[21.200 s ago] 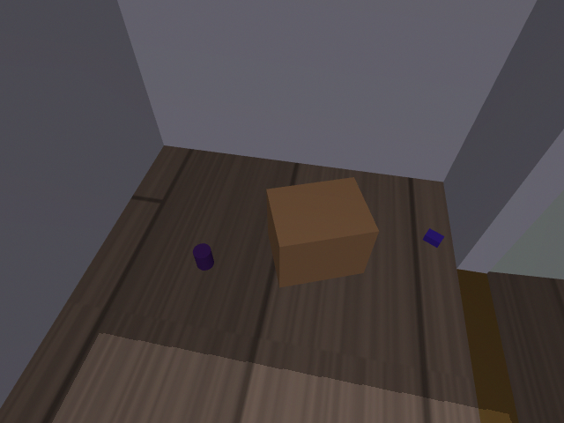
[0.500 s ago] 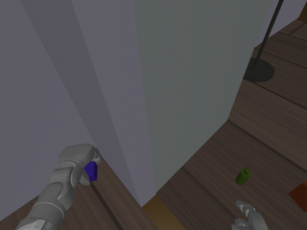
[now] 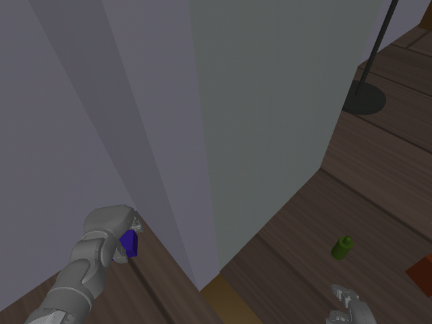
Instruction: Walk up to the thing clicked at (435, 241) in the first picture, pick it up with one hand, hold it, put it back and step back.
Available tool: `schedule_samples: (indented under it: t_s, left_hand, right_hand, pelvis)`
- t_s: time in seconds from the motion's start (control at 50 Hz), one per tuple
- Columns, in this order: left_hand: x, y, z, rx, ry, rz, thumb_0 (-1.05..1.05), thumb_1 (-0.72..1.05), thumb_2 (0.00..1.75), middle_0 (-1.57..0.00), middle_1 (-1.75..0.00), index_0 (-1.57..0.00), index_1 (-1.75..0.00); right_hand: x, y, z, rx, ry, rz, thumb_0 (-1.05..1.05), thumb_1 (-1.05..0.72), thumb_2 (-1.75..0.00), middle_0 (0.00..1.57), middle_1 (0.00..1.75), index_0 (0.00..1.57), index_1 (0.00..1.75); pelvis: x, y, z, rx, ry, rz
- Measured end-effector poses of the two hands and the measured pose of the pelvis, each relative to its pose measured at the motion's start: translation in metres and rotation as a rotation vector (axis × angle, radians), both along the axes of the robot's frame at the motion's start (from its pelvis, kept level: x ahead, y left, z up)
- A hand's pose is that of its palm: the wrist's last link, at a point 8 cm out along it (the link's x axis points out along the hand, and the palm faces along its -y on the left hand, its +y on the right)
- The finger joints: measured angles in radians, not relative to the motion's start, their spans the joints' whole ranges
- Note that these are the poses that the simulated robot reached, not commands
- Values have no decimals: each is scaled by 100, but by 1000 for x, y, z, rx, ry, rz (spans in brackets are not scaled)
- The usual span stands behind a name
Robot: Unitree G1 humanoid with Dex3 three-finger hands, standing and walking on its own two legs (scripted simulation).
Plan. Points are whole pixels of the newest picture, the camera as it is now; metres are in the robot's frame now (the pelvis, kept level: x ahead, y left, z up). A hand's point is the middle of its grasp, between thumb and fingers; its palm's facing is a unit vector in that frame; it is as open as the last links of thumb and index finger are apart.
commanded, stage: crouch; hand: left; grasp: from above
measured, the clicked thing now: (119, 245) +0.30 +0.23 -0.07
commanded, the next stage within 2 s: lower in 1.92 s
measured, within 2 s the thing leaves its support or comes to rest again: neither
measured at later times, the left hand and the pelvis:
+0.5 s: hand (135, 259) +0.32 +0.24 -0.21, palm faces -0.44 +0.00 -0.90, open 7.3 cm; pelvis -0.03 +0.00 -0.10, yaw +1 degrees
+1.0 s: hand (151, 274) +0.36 +0.26 -0.45, palm faces -0.45 -0.03 -0.89, open 7.3 cm; pelvis -0.07 +0.01 -0.30, yaw -2 degrees
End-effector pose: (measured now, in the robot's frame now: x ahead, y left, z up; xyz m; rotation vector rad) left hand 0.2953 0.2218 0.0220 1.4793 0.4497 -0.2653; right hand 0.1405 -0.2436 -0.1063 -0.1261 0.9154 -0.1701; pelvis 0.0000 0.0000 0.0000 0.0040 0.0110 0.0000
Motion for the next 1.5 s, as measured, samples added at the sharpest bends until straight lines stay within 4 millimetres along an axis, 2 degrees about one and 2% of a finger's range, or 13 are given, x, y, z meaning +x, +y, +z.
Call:
schedule_samples:
  t_s: [0.08,0.16,0.26,0.32,0.42,0.52,0.62,0.72,0.82,0.92,1.08,1.26,1.5]
  left_hand:
    - [-1,1,-8,7,8,-5,1,41,1,-100,-14,-103,-9]
    - [-3,2,-25,14,20,-13,1,41,0,-102,-12,-104,-8]
    - [-2,5,-59,32,31,-10,1,40,0,-103,-10,-105,-6]
    - [3,7,-83,50,30,-16,0,40,0,-104,-9,-106,-6]
    - [19,10,-132,75,12,-26,0,39,0,-105,-8,-106,-5]
    - [36,14,-184,85,-9,-24,0,39,2,-104,-9,-106,-7]
    - [49,18,-235,90,-26,-12,0,39,6,-102,-11,-104,-9]
    - [57,23,-282,86,-16,3,1,38,10,-101,-13,-103,-11]
    - [63,28,-330,79,9,2,0,39,11,-99,-15,-101,-13]
    - [70,33,-378,63,18,-5,0,40,9,-98,-17,-100,-14]
    - [80,39,-437,51,1,-3,1,42,8,-96,-19,-99,-15]
    - [89,43,-479,49,13,14,0,42,8,-96,-19,-99,-15]
    - [98,46,-516,44,26,14,0,41,8,-98,-16,-100,-14]
  right_hand:
    - [0,0,-1,-2,4,0,1,-90,-90,20,30,20,30]
    - [-4,-2,-3,-12,23,1,1,-89,-90,20,30,20,30]
    - [-19,-10,-14,-41,80,5,1,-89,-90,20,30,20,30]
    - [-33,-17,-27,-67,125,2,1,-89,-90,20,30,20,30]
    - [-65,-31,-63,-115,197,-24,1,-89,-90,20,30,20,30]
    - [-102,-39,-109,-150,280,-60,1,-90,-90,20,30,20,30]
    - [-133,-36,-159,-157,353,-87,1,-90,-90,20,30,20,30]
    - [-152,-24,-206,-140,399,-89,1,-90,-90,20,30,20,30]
    - [-157,-14,-247,-125,415,-65,1,-89,-90,20,30,20,30]
    - [-154,-11,-283,-126,418,-28,1,-89,-90,20,30,20,30]
    - [-143,-18,-326,-150,431,36,1,-89,-90,20,30,20,30]
    - [-140,-27,-353,-166,445,62,0,-90,-90,20,30,20,30]
    - [-168,-30,-386,-155,515,54,0,-90,-90,20,30,20,30]
  pelvis:
    - [0,0,-1,0,6,3]
    - [-2,-1,-3,0,24,9]
    - [-7,-1,-13,-5,78,17]
    - [-11,-1,-26,-11,139,21]
    - [-21,0,-64,-23,255,22]
    - [-32,3,-109,-35,366,19]
    - [-42,6,-157,-46,455,14]
    - [-52,9,-198,-54,516,11]
    - [-60,9,-237,-63,566,9]
    - [-64,9,-273,-76,609,6]
    - [-66,7,-320,-92,642,-1]
    - [-68,4,-352,-95,639,-16]
    - [-73,2,-389,-94,619,-36]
